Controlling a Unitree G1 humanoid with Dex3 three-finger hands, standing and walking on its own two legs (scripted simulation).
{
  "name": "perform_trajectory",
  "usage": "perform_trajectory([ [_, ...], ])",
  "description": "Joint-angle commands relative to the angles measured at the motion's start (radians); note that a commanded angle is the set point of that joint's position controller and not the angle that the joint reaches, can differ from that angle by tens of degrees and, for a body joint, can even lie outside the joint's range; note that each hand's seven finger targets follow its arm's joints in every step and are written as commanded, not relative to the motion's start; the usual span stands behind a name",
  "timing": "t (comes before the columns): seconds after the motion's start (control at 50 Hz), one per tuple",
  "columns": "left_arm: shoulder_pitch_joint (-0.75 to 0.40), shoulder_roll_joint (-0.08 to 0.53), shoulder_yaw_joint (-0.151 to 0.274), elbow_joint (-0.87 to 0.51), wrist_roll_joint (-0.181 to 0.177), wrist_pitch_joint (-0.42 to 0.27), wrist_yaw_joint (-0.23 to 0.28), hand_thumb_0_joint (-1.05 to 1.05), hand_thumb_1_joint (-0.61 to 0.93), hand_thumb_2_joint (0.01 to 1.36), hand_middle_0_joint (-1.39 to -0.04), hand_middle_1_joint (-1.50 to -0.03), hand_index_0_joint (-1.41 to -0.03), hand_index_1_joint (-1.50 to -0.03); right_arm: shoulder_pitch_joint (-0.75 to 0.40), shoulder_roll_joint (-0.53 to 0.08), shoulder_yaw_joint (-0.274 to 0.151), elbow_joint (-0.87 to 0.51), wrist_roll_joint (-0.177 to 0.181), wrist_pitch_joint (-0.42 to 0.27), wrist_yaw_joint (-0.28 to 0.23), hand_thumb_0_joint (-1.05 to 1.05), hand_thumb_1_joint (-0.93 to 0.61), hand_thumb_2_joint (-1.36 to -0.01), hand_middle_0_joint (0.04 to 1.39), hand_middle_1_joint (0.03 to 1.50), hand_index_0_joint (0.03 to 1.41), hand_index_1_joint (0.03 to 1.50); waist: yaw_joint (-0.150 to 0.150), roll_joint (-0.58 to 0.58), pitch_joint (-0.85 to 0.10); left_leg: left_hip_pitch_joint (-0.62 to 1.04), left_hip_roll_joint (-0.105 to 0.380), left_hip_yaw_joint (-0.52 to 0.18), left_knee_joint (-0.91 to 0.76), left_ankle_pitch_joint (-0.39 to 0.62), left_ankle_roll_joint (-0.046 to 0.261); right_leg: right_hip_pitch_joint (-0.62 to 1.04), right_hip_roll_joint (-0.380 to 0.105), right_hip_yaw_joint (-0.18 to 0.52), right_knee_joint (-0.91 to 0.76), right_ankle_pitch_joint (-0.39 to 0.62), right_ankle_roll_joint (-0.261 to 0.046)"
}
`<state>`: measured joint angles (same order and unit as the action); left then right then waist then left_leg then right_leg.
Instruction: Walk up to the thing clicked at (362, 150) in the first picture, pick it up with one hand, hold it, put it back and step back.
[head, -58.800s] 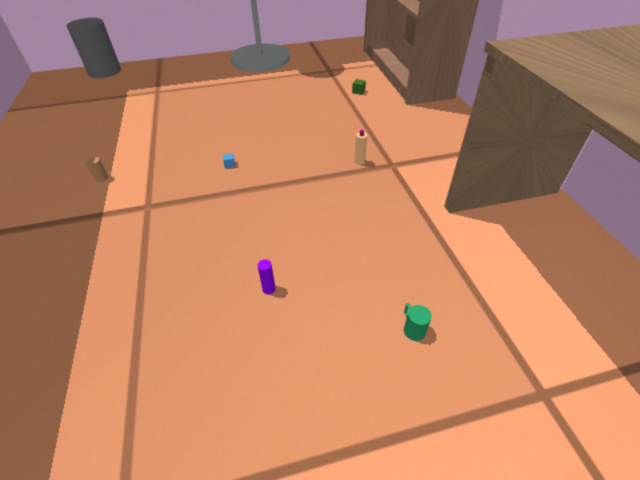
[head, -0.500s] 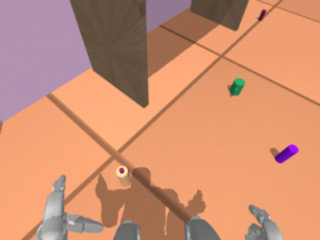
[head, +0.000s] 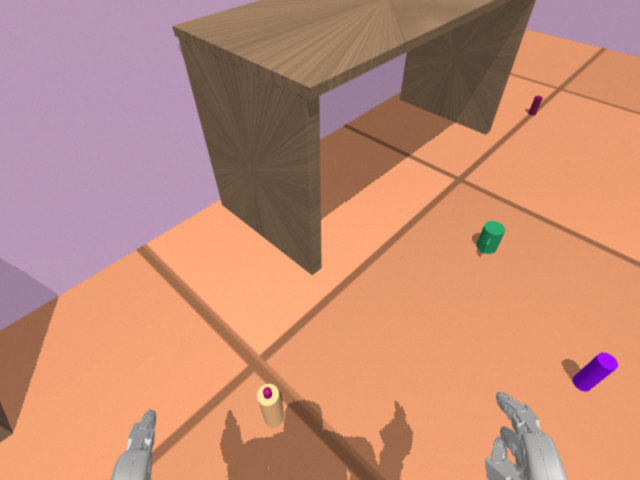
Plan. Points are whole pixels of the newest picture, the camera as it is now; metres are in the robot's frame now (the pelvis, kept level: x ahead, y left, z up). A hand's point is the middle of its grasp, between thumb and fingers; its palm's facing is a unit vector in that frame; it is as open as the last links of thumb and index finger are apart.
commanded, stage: home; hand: left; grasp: from the side
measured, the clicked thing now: (270, 404) +0.46 +0.16 -0.62
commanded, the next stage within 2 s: stand in 1.32 s
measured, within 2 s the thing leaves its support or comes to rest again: neither
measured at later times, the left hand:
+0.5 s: hand out of the picture +0.17 +0.18 -0.05, palm faces +0.11 -0.95 -0.29, open 17.4 cm
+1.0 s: hand out of the picture +0.17 +0.18 -0.05, palm faces +0.11 -0.95 -0.28, open 17.4 cm
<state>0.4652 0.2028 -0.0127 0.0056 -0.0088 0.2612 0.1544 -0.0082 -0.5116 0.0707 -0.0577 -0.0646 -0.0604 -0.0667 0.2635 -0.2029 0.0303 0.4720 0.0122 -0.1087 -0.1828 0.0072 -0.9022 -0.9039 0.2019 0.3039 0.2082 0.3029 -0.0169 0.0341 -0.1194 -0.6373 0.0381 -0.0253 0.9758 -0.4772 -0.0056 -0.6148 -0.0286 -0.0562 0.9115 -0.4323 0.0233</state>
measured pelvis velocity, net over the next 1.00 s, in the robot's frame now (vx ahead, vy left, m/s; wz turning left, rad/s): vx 0.00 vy -0.01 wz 0.00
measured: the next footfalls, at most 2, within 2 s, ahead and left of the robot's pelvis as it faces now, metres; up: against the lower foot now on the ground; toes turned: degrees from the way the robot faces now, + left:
none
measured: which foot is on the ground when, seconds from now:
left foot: down 0.00-1.00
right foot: down 0.00-1.00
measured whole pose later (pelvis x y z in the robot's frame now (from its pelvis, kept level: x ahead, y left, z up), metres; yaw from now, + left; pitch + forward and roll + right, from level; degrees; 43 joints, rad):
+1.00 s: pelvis +0.00 -0.01 +0.01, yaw +0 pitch +7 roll -2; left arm 0.44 0.19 -0.01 0.04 -0.01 0.25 0.14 -0.01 -0.53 0.06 -0.05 -0.06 -0.06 -0.06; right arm 0.27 -0.20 0.02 0.52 0.00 -0.14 -0.18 0.01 -0.90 -0.91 0.20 0.30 0.21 0.30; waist -0.02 0.03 -0.10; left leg -0.59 0.04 -0.03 0.94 -0.47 -0.01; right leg -0.58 -0.02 -0.06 0.88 -0.42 0.02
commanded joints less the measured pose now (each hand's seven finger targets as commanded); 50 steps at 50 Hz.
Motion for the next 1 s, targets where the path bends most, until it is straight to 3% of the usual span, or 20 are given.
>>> perform_trajectory([
  [0.0, -0.054, 0.092, 0.046, -0.196, 0.009, -0.051, 0.009, 0.0, -0.532, 0.067, -0.051, -0.057, -0.051, -0.057, -0.045, -0.12, -0.051, -0.133, -0.002, -0.062, -0.01, 0.0, -0.897, -0.902, 0.201, 0.301, 0.201, 0.301, -0.013, 0.027, -0.08, 0.083, -0.027, 0.008, -0.194, 0.19, 0.004, 0.089, 0.044, -0.017, -0.138, 0.151, -0.03],
  [0.1, -0.035, 0.102, 0.058, -0.184, 0.009, -0.049, 0.009, 0.0, -0.542, 0.062, -0.05, -0.057, -0.051, -0.056, -0.049, -0.125, -0.052, -0.126, -0.004, -0.065, -0.01, 0.0, -0.897, -0.902, 0.201, 0.301, 0.201, 0.301, -0.006, 0.025, -0.095, 0.091, -0.027, 0.004, -0.195, 0.218, 0.003, 0.1, 0.046, -0.021, -0.144, 0.171, -0.032],
  [0.14, -0.029, 0.098, 0.057, -0.161, 0.009, -0.049, 0.006, 0.0, -0.517, 0.077, -0.052, -0.062, -0.053, -0.061, -0.058, -0.119, -0.047, -0.128, -0.004, -0.066, -0.009, 0.0, -0.897, -0.902, 0.201, 0.301, 0.201, 0.301, -0.008, -0.015, -0.058, 0.072, -0.032, 0.015, -0.189, 0.189, 0.009, 0.101, 0.042, -0.016, -0.166, 0.151, -0.027],
  [0.16, -0.041, 0.093, 0.054, -0.166, 0.01, -0.051, 0.006, 0.0, -0.524, 0.073, -0.052, -0.061, -0.053, -0.06, -0.053, -0.117, -0.048, -0.126, -0.005, -0.068, -0.01, 0.0, -0.898, -0.903, 0.201, 0.301, 0.201, 0.301, -0.016, -0.016, -0.082, 0.08, -0.031, 0.016, -0.186, 0.199, 0.01, 0.106, 0.042, -0.013, -0.163, 0.164, -0.026],
  [0.22, -0.03, 0.099, 0.059, -0.169, 0.01, -0.053, 0.005, 0.0, -0.557, 0.055, -0.048, -0.056, -0.05, -0.055, -0.055, -0.123, -0.053, -0.125, -0.004, -0.071, -0.01, 0.0, -0.898, -0.903, 0.201, 0.301, 0.201, 0.301, -0.003, 0.005, -0.065, 0.074, -0.029, 0.009, -0.208, 0.168, 0.007, 0.097, 0.045, -0.02, -0.161, 0.131, -0.03],
  [0.32, -0.029, 0.102, 0.061, -0.165, 0.012, -0.057, 0.002, 0.0, -0.567, 0.05, -0.047, -0.056, -0.049, -0.054, -0.049, -0.118, -0.052, -0.117, -0.005, -0.071, -0.009, 0.0, -0.898, -0.903, 0.2, 0.301, 0.2, 0.301, -0.004, 0.006, -0.09, 0.083, -0.029, 0.01, -0.195, 0.218, 0.007, 0.112, 0.045, -0.019, -0.154, 0.176, -0.031],
  [0.34, -0.045, 0.088, 0.044, -0.161, 0.01, -0.057, 0.0, 0.0, -0.558, 0.055, -0.048, -0.057, -0.05, -0.055, -0.054, -0.122, -0.052, -0.121, -0.004, -0.074, -0.006, 0.0, -0.898, -0.903, 0.2, 0.301, 0.2, 0.301, -0.01, -0.008, -0.065, 0.081, -0.027, 0.008, -0.204, 0.195, 0.007, 0.101, 0.046, -0.021, -0.156, 0.154, -0.031],
  [0.42, -0.05, 0.095, 0.055, -0.165, 0.009, -0.063, 0.0, 0.0, -0.552, 0.059, -0.049, -0.059, -0.051, -0.057, -0.06, -0.118, -0.052, -0.119, -0.005, -0.076, -0.008, 0.0, -0.899, -0.903, 0.2, 0.301, 0.2, 0.301, -0.004, -0.017, -0.052, 0.065, -0.032, 0.016, -0.208, 0.137, 0.012, 0.099, 0.042, -0.014, -0.176, 0.108, -0.027],
  [0.78, -0.034, 0.091, 0.057, -0.144, 0.012, -0.056, -0.006, 0.0, -0.551, 0.06, -0.049, -0.06, -0.051, -0.057, -0.048, -0.119, -0.056, -0.101, -0.008, -0.083, -0.014, 0.0, -0.899, -0.903, 0.2, 0.301, 0.2, 0.301, -0.011, -0.008, -0.091, 0.103, -0.029, 0.018, -0.187, 0.253, 0.007, 0.124, 0.042, -0.014, -0.158, 0.212, -0.027],
  [0.92, -0.046, 0.096, 0.062, -0.149, 0.01, -0.056, -0.005, 0.0, -0.542, 0.065, -0.05, -0.062, -0.052, -0.059, -0.058, -0.119, -0.055, -0.103, -0.007, -0.082, -0.01, 0.0, -0.899, -0.903, 0.2, 0.3, 0.2, 0.3, -0.003, 0.003, -0.075, 0.096, -0.029, 0.018, -0.2, 0.226, 0.006, 0.116, 0.042, -0.015, -0.163, 0.185, -0.029],
  [0.98, -0.058, 0.093, 0.058, -0.154, 0.009, -0.061, -0.006, 0.0, -0.525, 0.075, -0.051, -0.065, -0.054, -0.062, -0.062, -0.119, -0.053, -0.103, -0.008, -0.083, -0.009, 0.0, -0.899, -0.903, 0.2, 0.3, 0.2, 0.3, -0.002, -0.002, -0.053, 0.082, -0.03, 0.016, -0.214, 0.159, 0.008, 0.105, 0.041, -0.015, -0.175, 0.127, -0.029],
])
